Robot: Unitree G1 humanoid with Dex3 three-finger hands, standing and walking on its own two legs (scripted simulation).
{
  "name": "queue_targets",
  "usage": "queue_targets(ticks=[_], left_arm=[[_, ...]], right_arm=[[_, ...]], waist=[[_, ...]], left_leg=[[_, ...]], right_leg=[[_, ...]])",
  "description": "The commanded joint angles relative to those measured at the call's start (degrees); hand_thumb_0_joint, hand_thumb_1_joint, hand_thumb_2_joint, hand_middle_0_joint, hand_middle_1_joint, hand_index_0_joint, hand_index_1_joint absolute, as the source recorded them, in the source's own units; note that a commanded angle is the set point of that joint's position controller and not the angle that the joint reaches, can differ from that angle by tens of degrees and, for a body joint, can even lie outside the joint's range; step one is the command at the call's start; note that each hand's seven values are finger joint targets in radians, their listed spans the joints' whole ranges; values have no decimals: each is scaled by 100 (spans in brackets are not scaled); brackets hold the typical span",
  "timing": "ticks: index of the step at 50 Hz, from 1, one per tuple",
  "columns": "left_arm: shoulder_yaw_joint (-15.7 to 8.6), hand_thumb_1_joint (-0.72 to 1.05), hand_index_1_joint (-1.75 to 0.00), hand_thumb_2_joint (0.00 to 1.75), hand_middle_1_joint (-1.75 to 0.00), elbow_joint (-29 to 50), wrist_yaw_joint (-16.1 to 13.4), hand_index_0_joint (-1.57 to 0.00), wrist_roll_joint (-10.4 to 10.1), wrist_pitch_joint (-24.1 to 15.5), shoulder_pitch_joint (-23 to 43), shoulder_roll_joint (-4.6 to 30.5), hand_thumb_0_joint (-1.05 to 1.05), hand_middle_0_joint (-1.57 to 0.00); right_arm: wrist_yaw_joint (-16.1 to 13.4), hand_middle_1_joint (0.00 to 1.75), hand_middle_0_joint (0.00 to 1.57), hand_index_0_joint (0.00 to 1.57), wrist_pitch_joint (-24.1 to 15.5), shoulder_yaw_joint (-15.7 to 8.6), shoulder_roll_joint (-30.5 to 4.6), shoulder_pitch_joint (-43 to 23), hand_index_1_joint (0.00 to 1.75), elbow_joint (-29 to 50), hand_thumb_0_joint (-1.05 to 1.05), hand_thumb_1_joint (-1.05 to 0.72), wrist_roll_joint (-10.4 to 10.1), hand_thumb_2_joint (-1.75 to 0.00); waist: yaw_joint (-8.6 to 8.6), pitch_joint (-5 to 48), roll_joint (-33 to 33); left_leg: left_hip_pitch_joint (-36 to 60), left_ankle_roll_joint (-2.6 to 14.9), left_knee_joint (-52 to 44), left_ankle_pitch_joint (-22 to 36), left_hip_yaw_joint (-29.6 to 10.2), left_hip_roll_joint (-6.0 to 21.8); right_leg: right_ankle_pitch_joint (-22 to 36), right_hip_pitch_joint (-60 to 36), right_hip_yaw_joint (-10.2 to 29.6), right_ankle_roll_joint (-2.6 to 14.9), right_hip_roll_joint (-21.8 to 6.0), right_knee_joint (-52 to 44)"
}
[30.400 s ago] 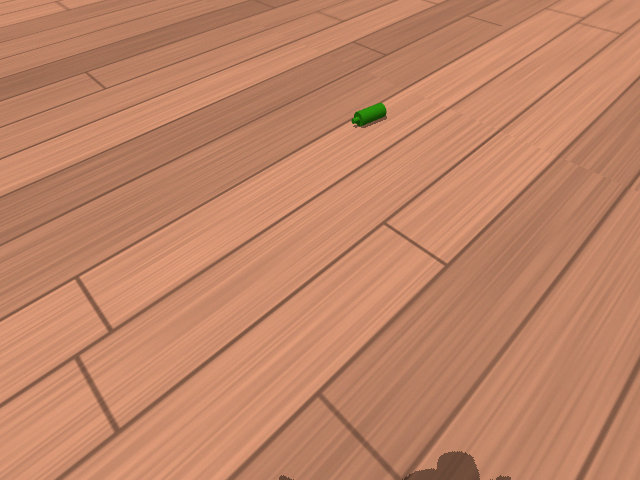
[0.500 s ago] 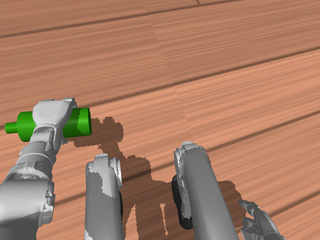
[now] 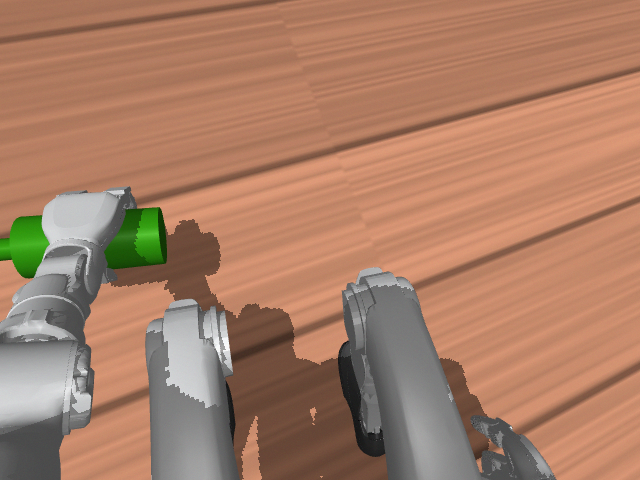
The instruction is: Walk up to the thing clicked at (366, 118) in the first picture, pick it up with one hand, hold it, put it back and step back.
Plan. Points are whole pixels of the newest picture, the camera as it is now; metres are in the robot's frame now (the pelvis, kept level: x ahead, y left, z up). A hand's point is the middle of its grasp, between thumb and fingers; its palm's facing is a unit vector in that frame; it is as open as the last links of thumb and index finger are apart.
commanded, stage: lower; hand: left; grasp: from above
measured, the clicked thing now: (81, 242) +0.43 +0.28 -0.19
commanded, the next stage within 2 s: rest in 0.48 s
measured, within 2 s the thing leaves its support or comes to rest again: neither
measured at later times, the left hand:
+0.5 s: hand (115, 251) +0.43 +0.25 -0.23, palm faces -0.48 -0.05 -0.88, open 11.2 cm
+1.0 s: hand (125, 249) +0.44 +0.25 -0.28, palm faces -0.47 -0.10 -0.88, open 11.1 cm
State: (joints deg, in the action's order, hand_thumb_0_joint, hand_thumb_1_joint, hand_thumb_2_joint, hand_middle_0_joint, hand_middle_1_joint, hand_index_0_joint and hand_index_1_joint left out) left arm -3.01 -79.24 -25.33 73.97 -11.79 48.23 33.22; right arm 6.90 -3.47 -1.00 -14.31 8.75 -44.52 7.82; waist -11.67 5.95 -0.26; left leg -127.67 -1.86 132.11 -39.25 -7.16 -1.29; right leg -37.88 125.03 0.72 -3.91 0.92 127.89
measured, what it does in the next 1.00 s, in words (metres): lowers itself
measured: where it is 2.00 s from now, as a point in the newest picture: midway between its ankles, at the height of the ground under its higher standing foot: (294, 436)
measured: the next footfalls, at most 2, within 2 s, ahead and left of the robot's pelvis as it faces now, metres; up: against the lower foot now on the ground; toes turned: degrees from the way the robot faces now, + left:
none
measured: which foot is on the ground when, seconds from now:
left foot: down 0.00-1.00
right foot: down 0.00-1.00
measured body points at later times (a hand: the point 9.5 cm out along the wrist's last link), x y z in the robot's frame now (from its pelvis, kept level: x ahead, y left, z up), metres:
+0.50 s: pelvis +0.00 +0.00 -0.04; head +0.24 +0.07 +0.34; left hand +0.45 +0.25 -0.18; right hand +0.06 -0.28 -0.14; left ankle +0.08 +0.13 -0.33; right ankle +0.10 -0.14 -0.33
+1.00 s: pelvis +0.01 +0.00 -0.06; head +0.26 +0.07 +0.31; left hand +0.46 +0.25 -0.23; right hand +0.04 -0.28 -0.16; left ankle +0.08 +0.13 -0.33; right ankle +0.10 -0.14 -0.33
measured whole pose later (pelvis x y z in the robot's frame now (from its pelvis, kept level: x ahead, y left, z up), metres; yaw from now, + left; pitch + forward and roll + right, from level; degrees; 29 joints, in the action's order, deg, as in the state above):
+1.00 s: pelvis +0.01 +0.00 -0.06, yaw -4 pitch +31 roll -9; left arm -10.6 -91.7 -34.2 78.0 -15.4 50.8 41.5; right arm 12.4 -7.4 3.7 -15.8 6.3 -45.7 13.6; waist -16.7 -0.7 2.3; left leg -135.0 -2.7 145.4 -41.8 -11.1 -1.9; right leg -39.0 131.6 -1.4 -4.7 2.6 138.6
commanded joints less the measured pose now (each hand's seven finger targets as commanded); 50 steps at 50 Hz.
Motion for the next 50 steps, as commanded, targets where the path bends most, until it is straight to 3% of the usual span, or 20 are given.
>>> queue_targets(ticks=[1,5,10,11,14,15,21,23,27,30,31,36,38,39,40,41,43,46,48,50], left_arm=[[-153,57,-90,109,-89,675,-308,-94,-69,24,1889,1398,0,-96],[-157,53,-87,114,-84,825,-327,-93,-88,26,2143,1413,0,-96],[-18,53,-87,111,-84,341,-301,-93,-112,-33,2099,1269,0,-96],[-97,54,-87,111,-84,441,-325,-94,-83,-80,2241,1428,0,-97],[-64,58,-87,110,-85,307,-375,-97,-35,-159,2163,1373,0,-99],[-208,59,-88,112,-86,274,-419,-97,6,-197,2184,1555,0,-100],[-250,60,-88,108,-86,177,-653,-97,138,-260,2159,1583,0,-99],[-417,59,-88,109,-86,337,-759,-97,149,-254,2039,1758,0,-99],[-284,59,-87,108,-85,107,-870,-97,203,-193,2208,1582,0,-99],[-436,56,-83,111,-80,239,-926,-95,171,-127,1989,1728,0,-98],[-282,57,-84,108,-82,-71,-923,-95,195,-116,1990,1597,0,-97],[-448,56,-84,109,-81,-175,-943,-94,198,-200,2167,1838,0,-97],[-752,58,-84,109,-82,-249,-1011,-95,200,-230,1927,2102,0,-97],[-459,59,-83,107,-81,-473,-980,-96,178,-230,1864,1694,0,-98],[-733,60,-85,108,-83,-481,-1014,-96,233,-255,1963,2067,0,-98],[-460,61,-85,108,-84,-497,-978,-97,220,-273,2020,1788,0,-98],[-462,63,-84,107,-83,-649,-1004,-98,223,-314,2049,1909,0,-100],[-906,64,-83,107,-82,-558,-1119,-100,287,-365,1760,2391,0,-101],[-1031,67,-82,107,-81,-610,-1191,-101,314,-378,1657,2421,0,-103],[-746,68,-81,106,-80,-604,-1192,-102,325,-410,1950,2203,0,-104]], right_arm=[[-64,30,20,20,-87,-391,-1320,1033,30,136,0,-91,-25,-90],[-58,30,20,20,-102,-408,-1405,1042,30,112,0,-91,-37,-90],[-2,30,20,20,-143,-298,-1330,1035,30,56,0,-91,4,-90],[-8,30,20,20,-149,-301,-1392,1064,30,33,0,-91,19,-90],[25,30,20,20,-159,-264,-1374,1025,30,20,0,-91,53,-90],[35,30,20,20,-167,-267,-1434,1064,30,21,0,-91,74,-90],[120,30,20,20,-215,-235,-1461,994,30,-12,0,-91,169,-90],[116,30,20,20,-209,-255,-1507,942,30,21,0,-91,174,-90],[176,30,20,20,-255,-215,-1482,920,30,-31,0,-91,244,-90],[195,30,20,20,-253,-233,-1534,919,30,-38,0,-90,235,-90],[239,30,20,20,-285,-177,-1483,865,30,-51,0,-90,277,-90],[337,30,20,20,-375,-106,-1575,918,30,-79,0,-90,379,-90],[369,30,20,20,-374,-120,-1679,1007,30,-84,0,-90,418,-90],[405,30,20,20,-392,-70,-1590,965,30,-119,0,-90,422,-90],[427,30,20,20,-392,-90,-1662,996,30,-161,0,-90,473,-90],[449,30,20,20,-406,-35,-1618,888,30,-25,0,-90,459,-90],[474,30,20,20,-430,1,-1659,832,30,-70,0,-90,493,-90],[485,30,20,20,-447,-18,-1773,879,30,-86,0,-90,535,-90],[524,30,20,20,-403,25,-1740,941,30,-110,0,-89,578,-90],[546,30,20,20,-399,5,-1723,817,30,-73,0,-90,573,-90]], waist=[[32,3713,-1362],[-6,3835,-1441],[-107,3559,-1252],[-82,3697,-1265],[-131,3645,-1180],[-138,3678,-1254],[-228,3582,-1505],[-145,3764,-1705],[-323,3503,-1740],[-222,3723,-1779],[-313,3522,-1690],[-415,3381,-1641],[-405,3521,-1627],[-417,3410,-1593],[-490,3459,-1667],[-496,3352,-1661],[-499,3213,-1625],[-366,3366,-1765],[-421,3382,-1744],[-556,3248,-1719]], left_leg=[[2864,298,-1506,580,673,-44],[2962,280,-1454,699,610,-34],[2582,317,-1191,825,653,-52],[2570,323,-1143,838,657,-60],[2433,332,-1013,848,672,-65],[2465,321,-1004,867,651,-69],[2565,283,-870,846,620,-44],[2676,273,-895,907,603,-36],[2543,278,-797,786,593,-33],[2682,277,-748,982,580,-26],[2489,282,-647,905,595,-24],[2365,295,-451,1022,566,-22],[2351,299,-392,1249,555,-26],[2337,280,-393,1188,537,-29],[2354,289,-348,1262,515,-12],[2278,289,-332,1133,522,-28],[2147,300,-302,899,491,-22],[2243,279,-279,1077,498,-20],[2174,273,-243,1140,472,-16],[2018,288,-184,945,467,2]], right_leg=[[714,-1600,-739,615,63,-1280],[857,-1450,-773,617,49,-1140],[975,-1515,-786,597,89,-1029],[986,-1533,-781,589,85,-1007],[1010,-1584,-791,568,115,-941],[1007,-1526,-821,574,95,-869],[997,-1291,-917,570,119,-652],[1041,-1262,-938,568,122,-573],[981,-1066,-976,550,141,-500],[1156,-1200,-980,543,140,-448],[1123,-1148,-982,561,158,-406],[1270,-1236,-1045,519,173,-348],[1490,-1456,-1077,481,179,-279],[1416,-1319,-1090,497,188,-218],[1515,-1366,-1130,478,208,-193],[1408,-1296,-1112,498,219,-220],[1199,-1206,-1135,511,241,-247],[1344,-1380,-1172,486,238,-151],[1404,-1436,-1202,476,242,-70],[1294,-1325,-1164,498,267,-100]])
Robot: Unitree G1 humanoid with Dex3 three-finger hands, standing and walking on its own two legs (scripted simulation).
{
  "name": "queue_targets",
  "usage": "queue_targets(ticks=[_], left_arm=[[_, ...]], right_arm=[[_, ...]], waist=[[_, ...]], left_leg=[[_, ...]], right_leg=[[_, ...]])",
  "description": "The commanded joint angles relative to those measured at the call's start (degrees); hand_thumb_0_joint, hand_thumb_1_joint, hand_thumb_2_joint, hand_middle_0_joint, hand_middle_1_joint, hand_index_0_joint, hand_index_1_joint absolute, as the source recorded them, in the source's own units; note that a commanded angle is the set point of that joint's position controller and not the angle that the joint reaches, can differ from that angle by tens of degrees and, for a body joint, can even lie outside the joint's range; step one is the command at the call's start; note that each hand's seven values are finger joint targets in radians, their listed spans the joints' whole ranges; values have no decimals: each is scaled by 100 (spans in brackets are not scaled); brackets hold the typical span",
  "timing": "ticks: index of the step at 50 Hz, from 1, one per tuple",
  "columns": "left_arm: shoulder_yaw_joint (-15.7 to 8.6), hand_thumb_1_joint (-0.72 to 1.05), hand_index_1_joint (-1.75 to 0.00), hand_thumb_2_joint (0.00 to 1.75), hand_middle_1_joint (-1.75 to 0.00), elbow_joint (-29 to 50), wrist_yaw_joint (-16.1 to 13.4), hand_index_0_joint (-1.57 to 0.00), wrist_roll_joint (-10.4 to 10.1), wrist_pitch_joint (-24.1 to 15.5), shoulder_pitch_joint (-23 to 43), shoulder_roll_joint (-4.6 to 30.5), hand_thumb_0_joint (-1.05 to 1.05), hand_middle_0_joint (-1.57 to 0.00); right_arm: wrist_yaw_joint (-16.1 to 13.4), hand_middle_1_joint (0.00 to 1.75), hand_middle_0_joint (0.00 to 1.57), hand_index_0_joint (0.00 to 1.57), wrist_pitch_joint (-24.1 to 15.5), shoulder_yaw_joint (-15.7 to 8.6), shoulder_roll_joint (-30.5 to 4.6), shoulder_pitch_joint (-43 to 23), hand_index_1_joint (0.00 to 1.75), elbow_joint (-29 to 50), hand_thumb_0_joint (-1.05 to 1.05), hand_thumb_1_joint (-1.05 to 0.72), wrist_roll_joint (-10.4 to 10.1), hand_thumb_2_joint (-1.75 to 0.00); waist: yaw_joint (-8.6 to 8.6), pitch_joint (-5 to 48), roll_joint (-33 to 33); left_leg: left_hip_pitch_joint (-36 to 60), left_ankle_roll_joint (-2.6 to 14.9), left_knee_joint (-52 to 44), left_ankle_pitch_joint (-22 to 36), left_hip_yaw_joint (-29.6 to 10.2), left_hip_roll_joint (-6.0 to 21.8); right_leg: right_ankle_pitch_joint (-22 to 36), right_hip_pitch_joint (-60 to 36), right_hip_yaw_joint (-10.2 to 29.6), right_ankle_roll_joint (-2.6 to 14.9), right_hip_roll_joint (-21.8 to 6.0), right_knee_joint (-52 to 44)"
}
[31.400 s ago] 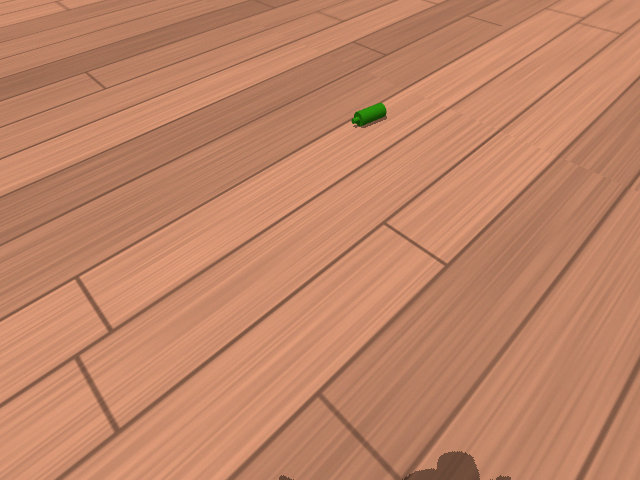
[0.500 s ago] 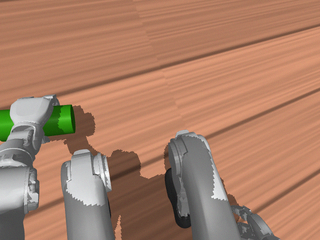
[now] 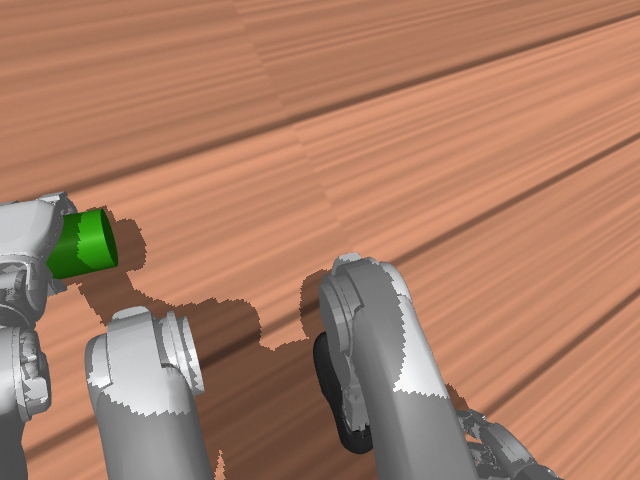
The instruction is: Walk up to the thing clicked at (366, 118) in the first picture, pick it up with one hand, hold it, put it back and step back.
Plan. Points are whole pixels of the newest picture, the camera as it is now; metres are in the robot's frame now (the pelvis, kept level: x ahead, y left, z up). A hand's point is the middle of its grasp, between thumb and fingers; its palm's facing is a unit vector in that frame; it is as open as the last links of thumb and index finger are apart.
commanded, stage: rest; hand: left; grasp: from above
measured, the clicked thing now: (21, 255) +0.42 +0.30 -0.23
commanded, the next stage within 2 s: open in 0.78 s
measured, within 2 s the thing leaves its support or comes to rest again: neither
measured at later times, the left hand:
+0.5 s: hand (50, 254) +0.42 +0.27 -0.24, palm faces -0.45 -0.13 -0.88, open 11.1 cm
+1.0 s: hand (47, 255) +0.42 +0.27 -0.24, palm faces -0.45 -0.11 -0.88, open 11.0 cm
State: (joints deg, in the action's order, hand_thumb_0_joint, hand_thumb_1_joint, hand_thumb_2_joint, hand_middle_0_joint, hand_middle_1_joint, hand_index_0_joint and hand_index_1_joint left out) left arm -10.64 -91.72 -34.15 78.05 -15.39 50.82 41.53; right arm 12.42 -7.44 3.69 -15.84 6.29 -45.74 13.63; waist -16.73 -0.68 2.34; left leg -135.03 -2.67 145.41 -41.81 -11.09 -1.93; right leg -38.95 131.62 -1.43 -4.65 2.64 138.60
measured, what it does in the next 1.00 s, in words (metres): stands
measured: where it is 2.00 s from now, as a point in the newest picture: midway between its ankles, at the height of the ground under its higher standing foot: (272, 445)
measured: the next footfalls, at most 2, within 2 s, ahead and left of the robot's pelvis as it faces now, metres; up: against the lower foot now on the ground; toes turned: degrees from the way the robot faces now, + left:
none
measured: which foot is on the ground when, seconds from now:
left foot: down 0.00-1.00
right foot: down 0.00-1.00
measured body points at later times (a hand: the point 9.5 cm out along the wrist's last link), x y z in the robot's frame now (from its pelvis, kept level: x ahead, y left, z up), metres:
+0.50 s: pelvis +0.00 +0.01 -0.01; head +0.24 +0.10 +0.35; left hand +0.44 +0.28 -0.19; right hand +0.05 -0.27 -0.09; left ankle +0.06 +0.13 -0.26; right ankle +0.10 -0.14 -0.26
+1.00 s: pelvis +0.00 +0.01 -0.01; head +0.23 +0.12 +0.35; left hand +0.44 +0.28 -0.19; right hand +0.04 -0.25 -0.08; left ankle +0.06 +0.13 -0.26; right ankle +0.10 -0.14 -0.26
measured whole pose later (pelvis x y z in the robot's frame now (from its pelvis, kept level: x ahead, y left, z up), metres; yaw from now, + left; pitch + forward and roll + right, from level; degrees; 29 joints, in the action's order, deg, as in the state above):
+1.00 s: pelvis +0.00 +0.01 -0.01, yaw -4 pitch +27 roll -13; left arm -7.2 -102.7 -41.1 78.9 -15.7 53.9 47.9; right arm 17.7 -13.0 10.7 -17.3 4.4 -46.0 18.5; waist -19.8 -4.0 4.7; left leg -135.0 -1.0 149.5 -42.2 -14.0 -1.7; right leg -38.3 129.4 -4.1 -4.4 3.8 139.1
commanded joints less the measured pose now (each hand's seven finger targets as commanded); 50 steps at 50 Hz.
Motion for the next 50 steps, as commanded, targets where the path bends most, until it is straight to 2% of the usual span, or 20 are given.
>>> queue_targets(ticks=[1,2,4,6,9,12,18,19,21,25,26,29,30,34,36,37,38,42,44,50], left_arm=[[408,66,-81,106,-80,520,-280,-101,-105,-51,1897,943,0,-103],[105,67,-82,105,-81,667,-348,-101,-123,-88,2031,1388,0,-102],[47,68,-79,103,-78,615,-423,-103,-108,-117,1779,1510,0,-104],[-154,72,-80,103,-79,468,-504,-105,51,-117,1754,1776,0,-106],[-108,75,-80,102,-80,513,-581,-107,5,-136,1679,1591,0,-107],[313,72,-79,100,-78,219,-605,-105,11,-85,1783,1278,0,-105],[-147,71,-76,97,-75,199,-797,-105,-34,43,1503,1709,0,-106],[-67,72,-76,98,-75,119,-800,-105,-6,68,1606,1664,0,-106],[90,73,-75,96,-74,37,-739,-106,22,76,1927,1539,0,-106],[-182,73,-73,94,-72,-46,-765,-107,-48,80,1599,1815,0,-108],[-107,73,-74,95,-73,-59,-747,-107,-58,71,1604,1767,0,-108],[233,73,-73,95,-72,-76,-652,-107,-77,17,1895,1512,0,-108],[-29,71,-72,94,-70,-170,-704,-106,-87,6,1661,1791,0,-108],[103,73,-71,94,-69,-289,-739,-108,-36,-35,1653,1665,0,-110],[188,74,-72,91,-71,-455,-725,-107,-32,-62,1757,1615,0,-108],[138,73,-71,90,-70,-446,-763,-107,-23,-62,1654,1672,0,-107],[252,72,-69,89,-68,-497,-757,-107,-11,-70,1726,1607,0,-108],[222,70,-67,86,-66,-553,-866,-105,9,-80,1634,1684,0,-106],[395,70,-68,86,-67,-589,-847,-105,28,-75,1791,1603,0,-106],[463,22,-72,83,-71,-568,-926,-64,38,-7,1797,1592,0,-64]], right_arm=[[15,30,20,20,-51,-357,-1493,994,30,80,0,-90,8,-90],[3,30,20,20,-79,-385,-1609,973,30,75,0,-90,38,-90],[2,30,20,20,-113,-364,-1654,975,30,37,0,-90,39,-90],[38,30,20,20,-157,-351,-1752,1099,30,-28,0,-90,134,-90],[84,30,20,20,-180,-376,-1757,982,30,8,0,-89,151,-90],[146,30,20,20,-238,-266,-1649,874,30,-64,0,-90,150,-90],[231,30,20,20,-285,-255,-1822,899,30,-20,0,-90,183,-90],[250,30,20,20,-286,-247,-1780,848,30,-54,0,-90,195,-90],[296,30,20,20,-352,-209,-1806,855,30,22,0,-90,223,-90],[332,30,20,20,-373,-179,-1870,928,30,-20,0,-90,254,-90],[346,30,20,20,-382,-173,-1854,855,30,-14,0,-90,244,-90],[384,30,20,20,-455,-117,-1869,769,30,69,0,-90,244,-90],[370,30,20,20,-425,-117,-1904,877,30,-15,0,-90,230,-90],[409,30,20,20,-435,-8,-1844,789,30,-26,0,-90,297,-90],[438,30,20,20,-482,38,-1867,746,30,42,0,-90,314,-90],[426,30,20,20,-470,45,-1892,742,30,18,0,-90,340,-90],[438,30,20,20,-497,43,-1903,701,30,34,0,-90,328,-90],[459,30,20,20,-502,144,-1914,714,30,38,0,-90,397,-90],[484,30,20,20,-562,203,-1905,557,30,78,0,-90,431,-90],[539,30,20,20,-673,221,-1973,515,30,97,0,-89,450,-90]], waist=[[-173,3688,-1939],[-189,3756,-1977],[-44,3745,-2127],[-135,3659,-2072],[-142,3681,-2199],[-200,3534,-2203],[-134,3630,-2299],[-154,3563,-2303],[-364,3363,-2291],[-262,3440,-2210],[-241,3400,-2266],[-402,3353,-2156],[-343,3415,-2105],[-348,3287,-2153],[-467,3026,-2141],[-415,3088,-2108],[-466,2971,-2173],[-454,3031,-2180],[-521,2847,-2056],[-510,2780,-2119]], left_leg=[[2730,370,-1465,1070,864,52],[2723,388,-1453,1079,826,66],[2732,368,-1494,1028,830,53],[2858,337,-1358,1188,833,65],[2922,331,-1400,1214,791,76],[2753,331,-1397,949,767,84],[2869,310,-1381,1420,733,91],[2817,302,-1363,1309,720,103],[2780,323,-1232,1238,715,111],[2724,332,-1287,1243,690,100],[2715,314,-1348,1163,671,103],[2688,340,-1237,1110,625,127],[2691,340,-1280,1169,599,123],[2703,310,-1323,1154,553,130],[2619,315,-1285,1042,537,136],[2654,312,-1351,1046,507,130],[2647,305,-1308,983,526,130],[2666,297,-1378,1112,457,144],[2529,313,-1275,909,458,153],[2568,280,-1329,775,392,166]], right_leg=[[1291,-1817,-966,564,95,-1190],[1309,-1863,-1007,533,93,-1202],[1221,-1860,-1004,551,106,-1158],[1338,-1819,-1093,526,86,-1062],[1362,-1825,-1117,512,104,-1063],[1192,-1682,-1100,555,155,-1055],[1614,-1914,-1168,520,136,-941],[1532,-1818,-1164,540,156,-908],[1514,-1731,-1180,511,140,-906],[1505,-1983,-1190,502,151,-986],[1411,-1913,-1197,520,151,-955],[1430,-1902,-1217,516,183,-988],[1472,-2026,-1225,510,182,-1022],[1428,-1963,-1266,508,199,-976],[1351,-1798,-1309,495,179,-934],[1320,-1833,-1320,498,194,-982],[1292,-1778,-1300,501,191,-945],[1372,-1897,-1330,489,211,-965],[1242,-1813,-1318,503,218,-990],[1148,-1719,-1321,512,207,-962]])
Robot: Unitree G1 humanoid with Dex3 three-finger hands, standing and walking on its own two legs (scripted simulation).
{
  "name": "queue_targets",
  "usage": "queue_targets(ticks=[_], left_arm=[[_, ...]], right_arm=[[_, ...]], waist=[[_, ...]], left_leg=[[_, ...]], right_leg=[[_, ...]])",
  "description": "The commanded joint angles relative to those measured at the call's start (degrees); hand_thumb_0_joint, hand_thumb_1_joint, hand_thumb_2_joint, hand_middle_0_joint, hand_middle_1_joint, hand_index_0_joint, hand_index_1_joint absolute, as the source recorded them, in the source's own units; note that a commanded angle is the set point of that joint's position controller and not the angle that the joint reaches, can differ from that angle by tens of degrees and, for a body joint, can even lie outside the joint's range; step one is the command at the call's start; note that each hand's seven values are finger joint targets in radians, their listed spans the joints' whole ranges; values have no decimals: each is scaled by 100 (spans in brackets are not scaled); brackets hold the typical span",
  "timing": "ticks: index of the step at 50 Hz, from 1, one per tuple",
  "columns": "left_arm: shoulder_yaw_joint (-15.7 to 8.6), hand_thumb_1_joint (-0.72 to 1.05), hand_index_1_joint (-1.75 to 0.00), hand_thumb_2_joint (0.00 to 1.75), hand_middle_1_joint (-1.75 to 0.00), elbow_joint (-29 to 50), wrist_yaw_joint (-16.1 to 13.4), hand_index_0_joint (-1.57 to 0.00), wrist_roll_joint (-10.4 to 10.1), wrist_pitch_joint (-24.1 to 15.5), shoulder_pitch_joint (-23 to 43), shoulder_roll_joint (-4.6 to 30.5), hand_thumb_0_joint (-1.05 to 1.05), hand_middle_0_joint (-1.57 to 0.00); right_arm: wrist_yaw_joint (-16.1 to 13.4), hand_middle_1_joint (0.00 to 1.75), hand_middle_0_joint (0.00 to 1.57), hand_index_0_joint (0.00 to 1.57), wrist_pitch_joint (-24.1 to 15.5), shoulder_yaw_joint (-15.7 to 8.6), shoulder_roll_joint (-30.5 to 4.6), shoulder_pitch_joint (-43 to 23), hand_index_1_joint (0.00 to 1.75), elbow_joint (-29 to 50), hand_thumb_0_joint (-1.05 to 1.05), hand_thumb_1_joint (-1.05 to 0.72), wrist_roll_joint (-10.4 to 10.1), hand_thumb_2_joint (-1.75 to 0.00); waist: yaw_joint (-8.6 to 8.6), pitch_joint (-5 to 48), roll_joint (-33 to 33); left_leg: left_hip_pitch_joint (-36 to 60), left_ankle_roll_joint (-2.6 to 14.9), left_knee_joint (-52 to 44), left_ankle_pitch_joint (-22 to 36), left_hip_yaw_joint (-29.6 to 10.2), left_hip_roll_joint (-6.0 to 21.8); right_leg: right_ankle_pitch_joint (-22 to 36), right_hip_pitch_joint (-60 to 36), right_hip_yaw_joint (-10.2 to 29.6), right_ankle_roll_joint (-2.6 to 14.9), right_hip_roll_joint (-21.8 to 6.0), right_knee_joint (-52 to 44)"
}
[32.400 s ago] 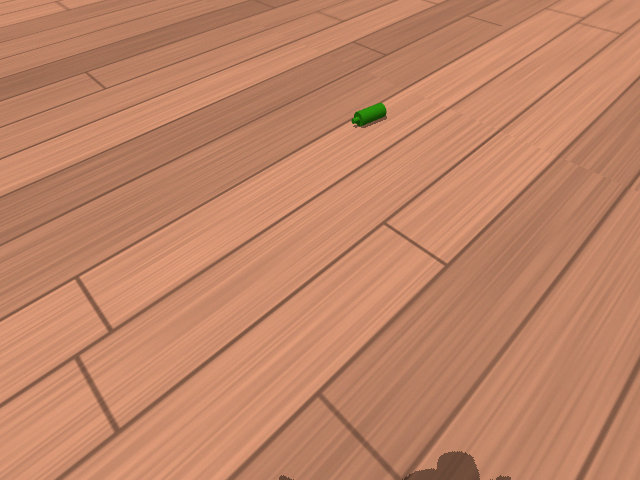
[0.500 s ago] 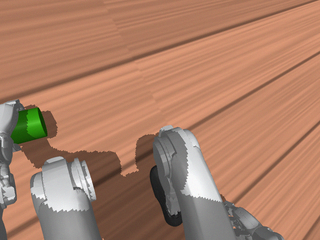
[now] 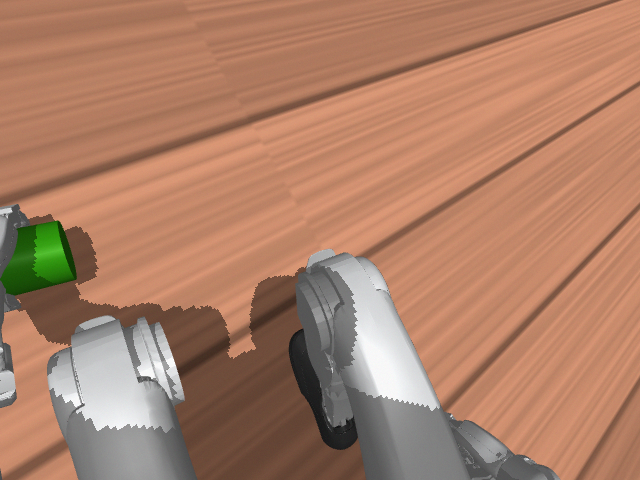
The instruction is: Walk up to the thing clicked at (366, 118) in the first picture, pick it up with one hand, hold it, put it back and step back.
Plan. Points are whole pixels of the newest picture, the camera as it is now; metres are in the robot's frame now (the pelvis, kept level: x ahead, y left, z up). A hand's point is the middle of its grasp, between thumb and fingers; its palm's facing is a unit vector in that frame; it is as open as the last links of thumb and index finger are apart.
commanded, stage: open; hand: left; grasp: from above
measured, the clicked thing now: out of the picture +0.41 +0.32 -0.25
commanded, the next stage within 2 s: withdraw in 0.82 s
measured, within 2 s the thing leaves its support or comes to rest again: rests again in 1.20 s
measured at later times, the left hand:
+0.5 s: hand out of the picture +0.41 +0.29 -0.23, palm faces -0.44 -0.15 -0.89, open 12.7 cm
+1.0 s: hand out of the picture +0.41 +0.29 -0.23, palm faces -0.43 -0.14 -0.89, open 13.5 cm
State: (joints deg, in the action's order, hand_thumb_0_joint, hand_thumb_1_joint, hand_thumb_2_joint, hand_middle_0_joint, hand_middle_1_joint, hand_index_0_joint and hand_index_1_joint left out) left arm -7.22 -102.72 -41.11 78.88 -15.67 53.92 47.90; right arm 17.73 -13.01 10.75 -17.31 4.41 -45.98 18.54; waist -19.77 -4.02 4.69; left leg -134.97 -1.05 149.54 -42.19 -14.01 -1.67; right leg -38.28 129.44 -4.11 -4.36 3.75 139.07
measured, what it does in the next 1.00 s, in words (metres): stands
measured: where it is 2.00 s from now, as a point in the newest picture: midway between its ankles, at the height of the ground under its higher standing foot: (255, 452)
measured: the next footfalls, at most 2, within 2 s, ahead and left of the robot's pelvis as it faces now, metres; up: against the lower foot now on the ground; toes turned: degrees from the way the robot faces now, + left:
none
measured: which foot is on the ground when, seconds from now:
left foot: down 0.00-1.00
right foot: down 0.00-1.00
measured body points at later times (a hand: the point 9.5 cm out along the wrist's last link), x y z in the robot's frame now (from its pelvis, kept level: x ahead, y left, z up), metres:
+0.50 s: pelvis +0.00 +0.00 +0.00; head +0.24 +0.12 +0.36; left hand +0.43 +0.30 -0.18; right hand +0.06 -0.26 -0.06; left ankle +0.06 +0.12 -0.25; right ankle +0.12 -0.14 -0.25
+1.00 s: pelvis +0.00 +0.00 +0.00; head +0.24 +0.12 +0.36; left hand +0.43 +0.29 -0.18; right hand +0.06 -0.26 -0.06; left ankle +0.06 +0.12 -0.25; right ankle +0.12 -0.14 -0.25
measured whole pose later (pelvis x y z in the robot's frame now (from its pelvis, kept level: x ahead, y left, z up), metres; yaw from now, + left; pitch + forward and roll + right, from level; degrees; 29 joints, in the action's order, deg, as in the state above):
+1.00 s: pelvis +0.00 +0.00 +0.00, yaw +0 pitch +26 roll -14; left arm -7.3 -101.2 -41.5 78.0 -15.1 53.9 48.9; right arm 19.2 -15.1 11.2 -18.4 4.0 -44.8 18.5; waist -19.8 -5.7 5.3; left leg -134.4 -1.3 149.2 -42.2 -14.7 -1.6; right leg -37.9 128.8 -4.8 -4.6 3.6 138.3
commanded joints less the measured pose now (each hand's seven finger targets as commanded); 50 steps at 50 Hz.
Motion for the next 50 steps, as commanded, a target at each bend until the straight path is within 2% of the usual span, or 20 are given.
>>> queue_targets(ticks=[1,4,7,11,12,14,17,18,23,25,28,31,33,34,37,40,45,46,47,50], left_arm=[[80,14,-73,83,-72,608,-254,-60,-51,1,1552,1015,0,-61],[132,-2,-73,79,-73,623,-271,-50,-85,30,1580,963,0,-50],[38,-13,-77,80,-77,631,-291,-41,-118,57,1581,1065,0,-41],[85,-23,-81,83,-81,664,-290,-32,-157,124,1543,1015,0,-33],[-23,-27,-82,84,-81,688,-304,-30,-172,128,1505,1149,0,-30],[84,-28,-84,85,-85,530,-220,-28,-197,168,1470,981,0,-28],[-82,-33,-89,89,-88,530,-192,-24,-244,166,1429,1165,0,-25],[-43,-35,-90,90,-90,520,-151,-22,-218,169,1374,1126,0,-22],[-115,-41,-96,96,-96,570,-76,-17,-314,142,1163,1180,0,-17],[-40,-42,-98,97,-98,569,-37,-15,-297,93,1346,1129,0,-15],[-19,-45,-100,99,-99,591,1,-13,-281,36,1409,1163,0,-13],[-65,-46,-102,102,-102,682,-44,-11,-250,-29,1330,1229,0,-11],[50,-48,-105,105,-105,686,-55,-9,-207,-57,1387,1146,0,-10],[-44,-48,-105,104,-105,642,-86,-9,-217,-70,1424,1188,0,-9],[51,-48,-107,107,-106,636,-140,-9,-179,-89,1466,1130,0,-9],[28,-47,-107,106,-107,627,-179,-9,-142,-57,1446,1124,0,-9],[10,-46,-107,105,-108,605,-225,-9,-155,-9,1460,1185,0,-9],[1,-46,-108,105,-108,666,-238,-9,-183,2,1465,1198,0,-8],[66,-50,-102,98,-104,578,-221,-9,-179,41,1392,1135,0,-7],[-167,-50,-101,98,-103,818,-247,-8,-253,130,1250,1229,0,-7]], right_arm=[[30,30,20,20,-131,-479,-1849,752,30,82,0,-89,-11,-90],[71,30,20,20,-194,-493,-1886,718,30,101,0,-89,-26,-90],[101,30,20,20,-229,-493,-1912,794,30,76,0,-89,-41,-90],[140,30,20,20,-284,-493,-1904,737,30,44,0,-89,-58,-90],[139,30,20,20,-261,-500,-1937,814,30,52,0,-90,-47,-90],[175,30,20,20,-323,-475,-1892,747,30,78,0,-90,-72,-90],[173,30,20,20,-295,-484,-1934,880,30,96,0,-90,-91,-90],[190,30,20,20,-298,-480,-1922,887,30,95,0,-90,-89,-90],[160,30,20,20,-243,-487,-1913,911,30,109,0,-90,-153,-90],[162,30,20,20,-230,-466,-1921,917,30,139,0,-90,-134,-90],[132,30,20,20,-207,-458,-1911,873,30,207,0,-90,-156,-90],[104,30,20,20,-175,-498,-1962,905,30,161,0,-89,-138,-90],[95,30,20,20,-175,-506,-1964,858,30,173,0,-89,-143,-90],[99,30,20,20,-168,-447,-1917,946,30,189,0,-89,-122,-90],[85,30,20,20,-167,-456,-1904,857,30,134,0,-89,-111,-90],[100,30,20,20,-166,-441,-1918,896,30,146,0,-89,-68,-90],[119,30,20,20,-221,-424,-1940,888,30,129,0,-89,-35,-90],[99,30,20,20,-222,-460,-1969,824,30,130,0,-89,-59,-90],[109,30,20,20,-250,-472,-1947,818,30,125,0,-90,-65,-90],[161,30,20,20,-263,-537,-1966,957,30,97,0,-90,-59,-90]], waist=[[-230,3145,-2437],[-240,3099,-2384],[-243,3194,-2438],[-197,3258,-2541],[-185,3405,-2658],[-226,3125,-2532],[-191,3322,-2557],[-202,3252,-2556],[-80,3474,-2503],[-194,3276,-2502],[-206,3178,-2388],[-131,3291,-2570],[-180,3277,-2486],[-202,3298,-2389],[-214,3149,-2517],[-229,3284,-2534],[-255,3166,-2502],[-196,3183,-2449],[-222,3094,-2439],[-44,3479,-2655]], left_leg=[[2612,116,-1807,857,649,147],[2643,100,-1799,836,606,167],[2707,104,-1787,949,624,163],[2769,72,-1816,1045,574,178],[2836,80,-1827,1168,609,175],[2714,82,-1760,1031,633,169],[2764,87,-1791,1174,636,168],[2718,99,-1748,1206,680,157],[2784,95,-1790,1367,658,160],[2684,104,-1799,1203,631,162],[2574,130,-1763,981,667,157],[2720,103,-1878,1061,633,157],[2687,108,-1804,1061,642,167],[2686,110,-1806,1083,628,157],[2657,93,-1844,973,613,168],[2796,87,-1803,1119,631,167],[2700,105,-1815,957,646,161],[2631,101,-1849,877,627,174],[2618,103,-1782,876,679,169],[2831,86,-1860,1201,663,161]], right_leg=[[1082,-1511,-1093,467,97,-1017],[1098,-1510,-1083,468,88,-1051],[1199,-1607,-1072,467,96,-1077],[1268,-1634,-1084,477,95,-1002],[1369,-1758,-1066,490,125,-1046],[1297,-1653,-1071,475,77,-1011],[1429,-1845,-1057,490,102,-1069],[1452,-1819,-1063,475,94,-1066],[1571,-2016,-1051,504,116,-1084],[1424,-1845,-1087,497,85,-1044],[1253,-1797,-1051,498,97,-1133],[1250,-1803,-1061,515,111,-1109],[1293,-1815,-1044,510,119,-1113],[1321,-1841,-1074,500,105,-1106],[1195,-1668,-1082,510,101,-1084],[1343,-1746,-1088,498,106,-1049],[1194,-1747,-1074,495,110,-1135],[1124,-1717,-1061,510,118,-1162],[1130,-1752,-1023,505,105,-1183],[1362,-1835,-1052,503,112,-1105]])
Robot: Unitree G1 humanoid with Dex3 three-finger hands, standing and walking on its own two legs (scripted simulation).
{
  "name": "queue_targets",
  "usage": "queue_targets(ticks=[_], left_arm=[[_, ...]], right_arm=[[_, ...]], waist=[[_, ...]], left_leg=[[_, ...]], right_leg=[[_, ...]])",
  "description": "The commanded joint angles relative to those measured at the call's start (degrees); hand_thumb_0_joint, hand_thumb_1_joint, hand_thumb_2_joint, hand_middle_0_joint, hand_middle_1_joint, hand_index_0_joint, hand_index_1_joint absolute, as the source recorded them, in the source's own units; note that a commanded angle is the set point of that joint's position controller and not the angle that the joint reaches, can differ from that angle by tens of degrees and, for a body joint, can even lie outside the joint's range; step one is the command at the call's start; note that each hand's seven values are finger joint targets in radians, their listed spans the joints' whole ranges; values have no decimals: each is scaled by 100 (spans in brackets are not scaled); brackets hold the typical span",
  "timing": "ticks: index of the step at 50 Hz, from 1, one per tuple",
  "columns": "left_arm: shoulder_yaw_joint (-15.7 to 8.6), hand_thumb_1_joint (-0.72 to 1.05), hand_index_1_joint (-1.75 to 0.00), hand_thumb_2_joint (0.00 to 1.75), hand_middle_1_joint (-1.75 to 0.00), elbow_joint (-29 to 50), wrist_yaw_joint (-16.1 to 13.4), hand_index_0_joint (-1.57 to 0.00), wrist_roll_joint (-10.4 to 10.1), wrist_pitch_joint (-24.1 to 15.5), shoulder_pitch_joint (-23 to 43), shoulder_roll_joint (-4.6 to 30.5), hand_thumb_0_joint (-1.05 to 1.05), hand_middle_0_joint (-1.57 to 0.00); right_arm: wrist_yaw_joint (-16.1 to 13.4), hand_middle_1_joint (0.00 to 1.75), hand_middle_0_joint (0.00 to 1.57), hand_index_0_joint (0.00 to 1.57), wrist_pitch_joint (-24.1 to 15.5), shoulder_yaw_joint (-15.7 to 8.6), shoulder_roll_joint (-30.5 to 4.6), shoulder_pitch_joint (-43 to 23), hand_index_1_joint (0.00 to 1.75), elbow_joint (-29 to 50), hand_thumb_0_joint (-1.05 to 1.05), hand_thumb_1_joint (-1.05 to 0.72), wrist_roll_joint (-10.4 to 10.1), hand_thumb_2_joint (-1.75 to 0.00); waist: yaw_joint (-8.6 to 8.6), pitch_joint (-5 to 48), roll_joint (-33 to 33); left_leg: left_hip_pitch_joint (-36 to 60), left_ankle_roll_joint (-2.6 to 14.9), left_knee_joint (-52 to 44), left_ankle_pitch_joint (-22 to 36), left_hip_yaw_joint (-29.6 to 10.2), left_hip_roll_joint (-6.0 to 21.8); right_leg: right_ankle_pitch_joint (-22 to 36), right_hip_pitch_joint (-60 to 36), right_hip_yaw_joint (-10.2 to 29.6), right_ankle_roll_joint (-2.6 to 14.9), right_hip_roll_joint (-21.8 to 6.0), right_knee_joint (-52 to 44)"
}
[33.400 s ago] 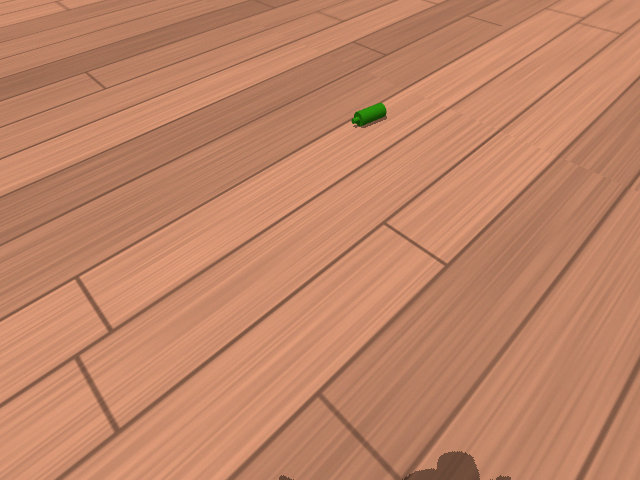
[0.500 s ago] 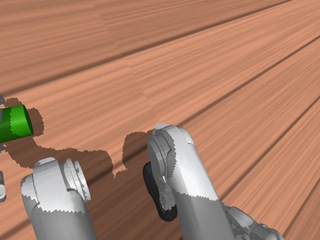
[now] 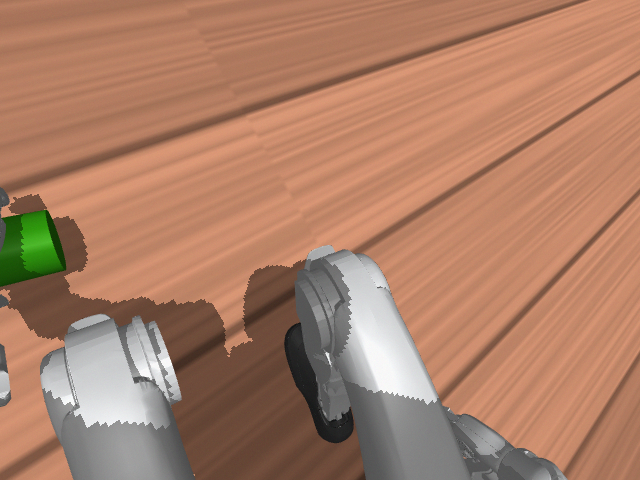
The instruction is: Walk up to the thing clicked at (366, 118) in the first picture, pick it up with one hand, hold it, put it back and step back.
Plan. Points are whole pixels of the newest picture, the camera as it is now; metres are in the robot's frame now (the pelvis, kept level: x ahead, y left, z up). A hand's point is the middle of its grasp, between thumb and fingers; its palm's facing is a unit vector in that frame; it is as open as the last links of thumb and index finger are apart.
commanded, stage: withdraw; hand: left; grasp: from above
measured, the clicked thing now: out of the picture +0.41 +0.32 -0.25
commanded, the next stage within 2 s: home in 0.82 s
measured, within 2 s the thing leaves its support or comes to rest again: rests again in 0.20 s
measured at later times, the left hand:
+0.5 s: hand out of the picture +0.40 +0.32 -0.05, palm faces -0.43 -0.11 -0.90, open 13.9 cm
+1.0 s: hand out of the picture +0.41 +0.31 -0.14, palm faces -0.38 -0.09 -0.92, open 13.7 cm
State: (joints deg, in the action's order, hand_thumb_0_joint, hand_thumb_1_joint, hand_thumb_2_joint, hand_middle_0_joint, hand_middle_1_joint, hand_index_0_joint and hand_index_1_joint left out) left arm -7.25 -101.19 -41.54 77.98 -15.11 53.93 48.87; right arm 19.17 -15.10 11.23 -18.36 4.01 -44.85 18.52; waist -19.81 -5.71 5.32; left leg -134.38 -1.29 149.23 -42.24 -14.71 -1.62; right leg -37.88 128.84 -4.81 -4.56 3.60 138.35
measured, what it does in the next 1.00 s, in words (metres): stands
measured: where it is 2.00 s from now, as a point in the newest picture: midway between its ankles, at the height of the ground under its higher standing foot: (251, 448)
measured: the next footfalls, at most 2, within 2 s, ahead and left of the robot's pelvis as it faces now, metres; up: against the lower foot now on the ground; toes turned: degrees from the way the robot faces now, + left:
none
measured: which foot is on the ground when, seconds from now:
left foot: down 0.00-1.00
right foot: down 0.00-1.00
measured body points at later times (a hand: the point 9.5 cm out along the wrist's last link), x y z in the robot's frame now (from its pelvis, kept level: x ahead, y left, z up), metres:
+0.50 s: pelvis -0.01 -0.01 +0.07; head +0.18 +0.05 +0.48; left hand +0.42 +0.32 +0.00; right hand +0.12 -0.27 -0.04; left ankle +0.06 +0.12 -0.26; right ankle +0.12 -0.14 -0.26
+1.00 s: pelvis -0.01 -0.01 +0.03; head +0.21 +0.08 +0.41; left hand +0.43 +0.31 -0.09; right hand +0.06 -0.29 -0.06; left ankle +0.06 +0.12 -0.26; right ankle +0.12 -0.14 -0.25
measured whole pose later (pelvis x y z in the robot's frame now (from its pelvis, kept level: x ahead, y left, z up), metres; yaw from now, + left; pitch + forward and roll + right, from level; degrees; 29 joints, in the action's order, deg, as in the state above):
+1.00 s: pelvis -0.01 -0.01 +0.03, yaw +6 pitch +32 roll -8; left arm -5.5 -86.7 -30.2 76.9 -15.1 54.2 41.2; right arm 8.1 -5.0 3.6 -16.1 9.3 -44.3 11.1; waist -15.2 2.1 1.3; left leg -133.6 -2.4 139.4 -37.5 -9.2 -2.4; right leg -36.0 129.9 -0.9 -2.9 0.8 133.8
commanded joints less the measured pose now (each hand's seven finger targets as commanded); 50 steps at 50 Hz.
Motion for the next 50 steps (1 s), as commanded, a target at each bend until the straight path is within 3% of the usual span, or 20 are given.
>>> queue_targets(ticks=[1,3,4,6,8,9,13,18,19,21,22,26,27,31,36,38,42,47,48,50], left_arm=[[-311,-50,-101,98,-102,762,-227,-8,-201,114,1270,1194,0,-7],[-415,-51,-101,98,-102,1249,-202,-8,-232,193,1380,1219,0,-7],[-573,-51,-101,99,-102,1666,-233,-7,-319,238,1319,1261,0,-7],[-306,-51,-100,99,-101,1846,-150,-7,-458,381,1174,721,0,-7],[-255,-51,-100,99,-100,2611,-36,-7,-648,540,1241,597,0,-7],[-2,-51,-100,99,-100,2740,89,-7,-767,634,1225,225,0,-7],[80,-51,-100,100,-100,3542,691,-7,-973,1050,1073,168,0,-8],[701,-51,-99,100,-97,3395,1763,-10,-1265,1309,1185,-608,0,-11],[472,-50,-98,99,-97,3188,1924,-11,-1295,1314,971,-360,0,-12],[869,-50,-99,100,-97,3191,2350,-11,-1420,1205,1042,-842,0,-12],[707,-51,-99,100,-97,2991,2508,-11,-1414,1160,904,-522,0,-13],[829,-52,-101,102,-100,2919,2946,-9,-1411,786,853,-433,0,-10],[869,-51,-101,101,-99,3335,2956,-10,-1394,611,1216,-407,0,-11],[653,-47,-96,98,-94,3066,2714,-13,-1053,128,1177,65,0,-15],[571,-50,-100,100,-100,2602,2035,-9,-673,-265,1846,227,0,-9],[664,-49,-100,99,-100,2215,1767,-10,-533,-328,1916,71,0,-10],[379,-49,-101,98,-102,1995,1220,-10,-249,-318,2353,528,0,-9],[-21,-39,-91,91,-93,2412,740,-19,-248,-1,2480,866,0,-18],[-106,-46,-97,94,-98,2557,712,-13,-276,105,2275,868,0,-11],[-140,-31,-81,92,-82,2753,755,-22,-424,349,1874,689,0,-25]], right_arm=[[32,30,20,20,-66,-578,-1822,1010,30,-3,0,-90,-83,-90],[88,30,20,20,-83,-714,-1837,1008,30,39,0,-90,-136,-90],[101,30,20,20,-54,-832,-1849,1038,30,-13,0,-90,-189,-90],[165,30,20,20,-43,-991,-1776,953,30,53,0,-90,-300,-90],[182,30,20,20,62,-1131,-1711,1005,30,104,0,-90,-502,-90],[203,30,20,20,119,-1172,-1608,1067,30,14,0,-90,-597,-90],[85,30,20,20,460,-1539,-1592,1269,30,-17,0,-90,-1038,-90],[-192,30,20,20,931,-1702,-1360,1486,30,148,0,-91,-1283,-91],[-283,30,20,20,1003,-1733,-1402,1560,30,178,0,-91,-1294,-91],[-432,30,20,20,1076,-1643,-1200,1394,30,389,0,-91,-1352,-91],[-535,30,20,20,1127,-1651,-1231,1433,30,372,0,-91,-1384,-91],[-891,30,20,20,1221,-1497,-1173,1264,30,613,0,-91,-1406,-90],[-970,30,20,20,1219,-1426,-1092,1238,30,665,0,-90,-1404,-90],[-1160,30,20,20,1257,-1271,-1078,1198,30,625,0,-91,-1333,-90],[-1242,30,20,20,1224,-1156,-1112,1277,30,548,0,-90,-1128,-90],[-1261,30,20,20,1165,-1127,-1128,1283,30,483,0,-90,-1039,-90],[-1255,30,20,20,1046,-1123,-1251,1405,30,346,0,-90,-856,-90],[-1157,30,20,20,915,-1211,-1298,1475,30,183,0,-88,-730,-89],[-1118,30,20,20,885,-1255,-1301,1475,30,191,0,-90,-727,-89],[-1056,30,20,20,893,-1378,-1311,1495,30,220,0,-88,-800,-89]], waist=[[5,3764,-2807],[48,4072,-3259],[241,4447,-3568],[251,4480,-3605],[447,4917,-3674],[479,4962,-3721],[821,5486,-3432],[588,4762,-1982],[582,4627,-1630],[583,4359,-1291],[610,4165,-956],[634,3547,-562],[668,3714,-715],[790,3972,-1113],[615,4146,-1456],[511,4055,-1643],[465,4399,-2071],[543,5000,-2770],[628,5205,-2971],[719,5524,-3137]], left_leg=[[2931,81,-1853,1308,693,157],[3314,17,-1913,1409,708,174],[3522,-32,-2021,1576,728,175],[3498,-43,-2081,1488,819,171],[3481,-1,-2220,1563,937,136],[3496,4,-2314,1532,994,127],[3676,63,-2701,1665,1087,111],[3142,242,-3015,1098,1105,58],[2910,289,-2995,1051,1152,34],[2642,321,-3153,741,1172,-18],[2543,356,-3192,550,1170,-23],[2239,346,-3284,214,1311,-91],[2338,332,-3253,346,1342,-95],[2592,301,-3175,618,1389,-80],[2671,279,-2934,604,1383,-95],[2781,238,-2915,508,1333,-85],[3127,180,-2802,582,1295,-71],[3508,144,-2746,827,1333,-48],[3730,125,-2810,944,1347,-52],[3965,102,-2914,1155,1359,-49]], right_leg=[[1419,-1726,-1017,520,89,-953],[1524,-1644,-997,547,66,-861],[1631,-1700,-965,576,62,-859],[1569,-1528,-925,618,57,-903],[1641,-1645,-806,648,46,-1108],[1609,-1594,-757,674,29,-1155],[1670,-1719,-518,700,-19,-1463],[1200,-2025,-301,682,-27,-2169],[1152,-2251,-250,665,-35,-2288],[778,-2443,-178,669,-59,-2497],[523,-2505,-131,652,-64,-2646],[-97,-2610,-40,671,-108,-2957],[52,-2604,-32,662,-128,-2917],[373,-2535,-35,663,-159,-2693],[279,-2113,-54,672,-150,-2470],[169,-1860,-130,695,-141,-2319],[274,-1702,-259,698,-156,-2041],[636,-1546,-370,703,-180,-1756],[772,-1509,-406,716,-215,-1684],[989,-1542,-420,734,-246,-1633]])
